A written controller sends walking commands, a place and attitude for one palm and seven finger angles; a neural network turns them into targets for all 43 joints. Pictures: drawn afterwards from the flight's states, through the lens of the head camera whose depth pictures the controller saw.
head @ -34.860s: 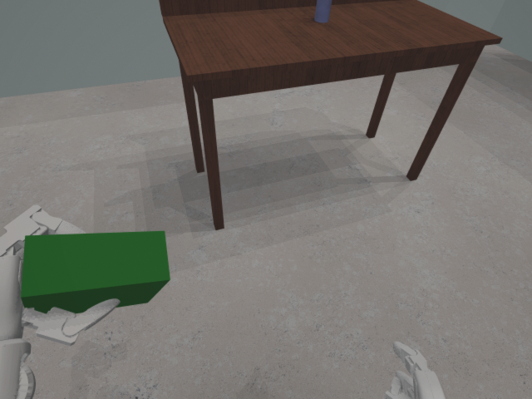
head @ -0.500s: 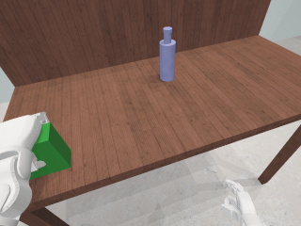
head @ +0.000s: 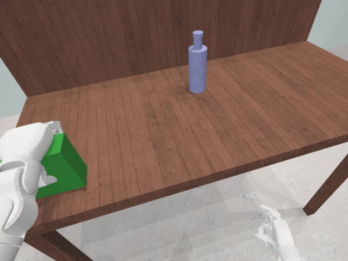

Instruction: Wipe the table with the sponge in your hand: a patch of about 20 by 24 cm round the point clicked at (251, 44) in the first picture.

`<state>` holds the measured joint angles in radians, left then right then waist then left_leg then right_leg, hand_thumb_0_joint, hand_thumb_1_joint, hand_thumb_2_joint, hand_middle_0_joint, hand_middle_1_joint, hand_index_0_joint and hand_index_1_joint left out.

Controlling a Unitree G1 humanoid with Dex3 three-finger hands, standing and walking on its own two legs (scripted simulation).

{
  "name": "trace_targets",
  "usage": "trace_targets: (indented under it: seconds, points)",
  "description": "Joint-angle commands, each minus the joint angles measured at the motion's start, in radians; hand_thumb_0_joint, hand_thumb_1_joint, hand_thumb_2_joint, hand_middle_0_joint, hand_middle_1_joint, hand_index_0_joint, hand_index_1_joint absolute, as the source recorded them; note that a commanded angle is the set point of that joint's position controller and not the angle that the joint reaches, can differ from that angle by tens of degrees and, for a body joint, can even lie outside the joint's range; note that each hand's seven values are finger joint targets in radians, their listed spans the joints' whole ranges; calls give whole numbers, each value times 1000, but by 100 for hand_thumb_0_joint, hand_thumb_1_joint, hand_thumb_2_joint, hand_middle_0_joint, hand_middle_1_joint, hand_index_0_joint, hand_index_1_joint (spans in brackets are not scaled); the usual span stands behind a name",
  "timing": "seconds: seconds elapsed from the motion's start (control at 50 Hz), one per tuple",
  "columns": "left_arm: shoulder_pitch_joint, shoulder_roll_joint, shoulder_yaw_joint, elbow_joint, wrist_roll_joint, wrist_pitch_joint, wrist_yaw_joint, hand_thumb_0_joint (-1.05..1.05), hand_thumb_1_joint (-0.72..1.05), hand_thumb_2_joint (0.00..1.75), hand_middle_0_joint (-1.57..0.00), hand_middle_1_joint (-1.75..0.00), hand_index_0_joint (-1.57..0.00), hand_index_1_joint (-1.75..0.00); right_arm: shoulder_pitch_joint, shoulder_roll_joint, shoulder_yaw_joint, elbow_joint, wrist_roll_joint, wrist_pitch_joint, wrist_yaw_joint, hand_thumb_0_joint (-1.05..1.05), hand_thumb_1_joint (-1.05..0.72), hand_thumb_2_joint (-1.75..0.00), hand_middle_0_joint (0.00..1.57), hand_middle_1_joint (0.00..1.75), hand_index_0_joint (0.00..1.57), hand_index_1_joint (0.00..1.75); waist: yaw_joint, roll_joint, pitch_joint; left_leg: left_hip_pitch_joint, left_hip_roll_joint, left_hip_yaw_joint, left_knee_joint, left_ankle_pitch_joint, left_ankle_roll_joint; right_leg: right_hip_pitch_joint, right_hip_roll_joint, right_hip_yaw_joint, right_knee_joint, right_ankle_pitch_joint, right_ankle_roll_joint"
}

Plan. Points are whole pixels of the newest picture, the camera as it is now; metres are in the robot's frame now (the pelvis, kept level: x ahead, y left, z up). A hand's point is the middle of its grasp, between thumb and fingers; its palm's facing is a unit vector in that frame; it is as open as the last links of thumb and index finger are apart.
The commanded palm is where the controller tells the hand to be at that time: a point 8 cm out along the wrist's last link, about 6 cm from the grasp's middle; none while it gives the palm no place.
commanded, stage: lift the sponge slowly off the table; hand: left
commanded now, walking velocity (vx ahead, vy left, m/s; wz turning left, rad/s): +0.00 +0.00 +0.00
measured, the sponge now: (54, 172) +0.25 +0.33 +0.09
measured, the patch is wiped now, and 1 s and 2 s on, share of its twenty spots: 1.00 1.00 1.00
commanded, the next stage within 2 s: bring the sponge back beside the body in 1.30 s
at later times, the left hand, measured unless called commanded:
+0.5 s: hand (34, 144) +0.25 +0.34 +0.18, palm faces +0.10 -0.02 -0.99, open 10.0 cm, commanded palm +0.22 +0.33 +0.25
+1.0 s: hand (27, 129) +0.26 +0.33 +0.21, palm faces +0.16 +0.00 -0.99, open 10.0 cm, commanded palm +0.21 +0.33 +0.28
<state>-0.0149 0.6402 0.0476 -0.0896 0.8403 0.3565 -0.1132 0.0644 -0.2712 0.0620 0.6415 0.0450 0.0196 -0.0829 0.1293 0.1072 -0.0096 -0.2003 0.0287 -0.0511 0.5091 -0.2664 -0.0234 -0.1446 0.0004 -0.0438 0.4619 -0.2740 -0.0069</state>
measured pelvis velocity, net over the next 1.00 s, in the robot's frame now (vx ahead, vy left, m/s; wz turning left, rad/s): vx -0.02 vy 0.00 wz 0.00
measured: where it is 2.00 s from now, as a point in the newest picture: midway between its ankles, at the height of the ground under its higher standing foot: outside the picture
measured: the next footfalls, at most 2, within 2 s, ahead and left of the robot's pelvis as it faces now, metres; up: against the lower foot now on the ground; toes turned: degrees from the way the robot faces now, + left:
none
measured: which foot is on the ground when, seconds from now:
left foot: down 0.00-1.00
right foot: down 0.00-1.00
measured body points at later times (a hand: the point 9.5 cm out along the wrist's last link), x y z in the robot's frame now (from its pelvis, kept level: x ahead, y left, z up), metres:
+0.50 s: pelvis -0.01 +0.00 +0.00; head -0.03 -0.04 +0.45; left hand +0.24 +0.33 +0.23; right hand +0.23 -0.19 -0.08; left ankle +0.01 +0.14 -0.74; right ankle -0.01 -0.12 -0.74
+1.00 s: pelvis -0.02 +0.00 +0.00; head -0.04 -0.04 +0.45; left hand +0.24 +0.33 +0.27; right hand +0.24 -0.19 -0.08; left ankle +0.01 +0.14 -0.74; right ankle -0.01 -0.12 -0.74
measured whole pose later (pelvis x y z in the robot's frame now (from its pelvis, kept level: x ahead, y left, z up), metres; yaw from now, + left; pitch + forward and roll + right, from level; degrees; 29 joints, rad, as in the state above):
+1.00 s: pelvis -0.02 +0.00 +0.00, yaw +0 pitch -3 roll +0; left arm -0.24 0.70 0.02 -0.07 0.82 0.45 -0.22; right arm 0.04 -0.29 0.08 0.64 0.06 0.03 -0.08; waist 0.15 0.12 -0.01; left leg -0.20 0.02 -0.04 0.47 -0.22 -0.02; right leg -0.16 -0.01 -0.04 0.45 -0.24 0.00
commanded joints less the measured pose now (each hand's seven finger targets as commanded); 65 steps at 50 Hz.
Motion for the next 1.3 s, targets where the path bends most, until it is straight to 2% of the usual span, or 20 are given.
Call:
trace_targets:
  seconds: [0.0,0.02,0.08,0.12,0.24,0.38,0.42,0.48,0.6,0.68,0.72,0.78,0.92,0.98,1.02,1.1,1.12,1.2,1.22,1.28]
  points:
    - [-301,319,200,-169,25,5,39,0,10,130,-120,-160,-120,-160,-183,-118,-48,-158,1,-48,-2,0,-90,-90,20,30,20,30,-4,-11,-190,64,-70,33,-54,284,52,39,32,8,-78,241,-50]
    - [-318,315,198,-196,21,7,34,0,10,130,-120,-160,-120,-160,-227,-109,-41,-179,10,-57,-4,0,-90,-90,20,30,20,30,-2,6,-186,71,-71,27,-55,272,53,36,38,35,-83,221,-59]
    - [-323,279,155,-169,15,17,24,0,10,130,-120,-160,-120,-160,-198,-114,-44,-167,6,-51,-3,0,-90,-90,20,30,20,30,-6,4,-187,68,-72,30,-62,279,53,37,30,3,-82,231,-51]
    - [-353,316,181,-184,19,19,15,0,10,130,-120,-160,-120,-160,-236,-113,-39,-181,14,-56,-6,0,-90,-90,20,30,20,30,-4,1,-187,71,-70,24,-65,261,54,37,35,33,-85,210,-59]
    - [-377,312,165,-205,23,10,2,0,10,130,-120,-160,-120,-160,-214,-110,-38,-181,6,-61,-8,0,-90,-90,20,30,20,30,5,-6,-230,76,-73,26,-71,274,55,54,26,5,-73,207,-56]
    - [-451,341,176,-114,28,24,3,0,10,130,-120,-160,-120,-160,-211,-119,-40,-157,8,-49,-9,0,-90,-90,20,30,20,30,3,-23,-187,64,-67,23,-95,225,48,34,28,12,-101,151,-58]
    - [-476,368,196,-179,27,25,0,0,10,130,-120,-160,-120,-160,-256,-114,-34,-179,16,-55,-7,0,-90,-90,20,30,20,30,10,35,-221,75,-70,17,-97,227,47,57,33,38,-92,146,-68]
    - [-481,321,147,-128,17,36,-14,0,10,130,-120,-160,-120,-160,-227,-114,-33,-165,12,-47,-3,0,-90,-90,20,30,20,30,0,6,-201,62,-69,21,-105,227,45,46,26,5,-97,154,-57]
    - [-515,318,123,-122,18,47,-45,0,10,130,-120,-160,-120,-160,-229,-116,-33,-168,14,-50,-4,0,-90,-90,20,30,20,30,-2,-17,-202,58,-66,15,-113,200,49,34,24,6,-98,133,-54]
    - [-526,350,146,-137,26,43,-51,0,10,130,-120,-160,-120,-160,-229,-117,-32,-169,13,-53,-5,0,-90,-90,20,30,20,30,2,-13,-218,59,-68,14,-110,206,50,42,24,8,-93,131,-57]
    - [-564,353,154,-201,26,38,-50,0,10,130,-120,-160,-120,-160,-264,-107,-26,-191,20,-61,-4,0,-90,-90,20,30,20,30,6,33,-232,73,-65,9,-109,212,50,49,30,33,-89,134,-68]
    - [-528,370,176,-154,17,46,-43,0,10,130,-120,-160,-120,-160,-228,-114,-31,-170,11,-52,-2,0,-90,-90,20,30,20,30,13,-22,-223,62,-67,16,-106,230,48,49,24,12,-90,154,-59]
    - [-587,386,177,-166,12,95,-54,0,10,130,-120,-160,-120,-160,-277,-115,-24,-189,23,-47,1,0,-90,-90,20,30,20,30,16,8,-227,55,-67,15,-103,232,43,52,26,48,-83,159,-66]
    - [-555,373,161,-145,7,111,-75,0,10,130,-120,-160,-120,-160,-245,-120,-28,-178,20,-37,4,0,-90,-90,20,30,20,30,15,-22,-230,52,-68,20,-99,250,46,53,19,17,-78,188,-55]
    - [-582,371,153,-185,6,112,-93,0,10,130,-120,-160,-120,-160,-280,-112,-22,-201,29,-45,0,0,-90,-90,20,30,20,30,8,5,-235,61,-66,17,-95,235,49,44,24,41,-77,168,-59]
    - [-595,378,139,-169,14,106,-116,0,10,130,-120,-160,-120,-160,-240,-119,-26,-186,22,-37,-5,0,-90,-90,20,30,20,30,3,-31,-227,59,-70,20,-95,223,52,26,16,17,-81,164,-49]
    - [-612,390,151,-217,15,103,-119,0,10,130,-120,-160,-120,-160,-280,-112,-20,-208,31,-46,-4,0,-90,-90,20,30,20,30,6,7,-236,65,-66,10,-96,221,53,32,24,42,-77,149,-59]
    - [-644,403,150,-153,23,100,-120,0,10,130,-120,-160,-120,-160,-234,-116,-23,-184,19,-40,-10,0,-90,-90,20,30,20,30,7,-27,-222,57,-70,17,-100,218,51,21,16,15,-82,143,-51]
    - [-663,412,160,-156,28,99,-119,0,10,130,-120,-160,-120,-160,-265,-115,-19,-194,27,-48,-11,0,-90,-90,20,30,20,30,3,-9,-224,63,-65,12,-99,203,51,16,25,44,-87,117,-60]
    - [-673,376,125,-95,25,99,-117,0,10,130,-120,-160,-120,-160,-229,-117,-21,-177,21,-42,-10,0,-90,-90,20,30,20,30,4,-25,-214,50,-66,19,-107,203,46,17,16,16,-90,125,-53]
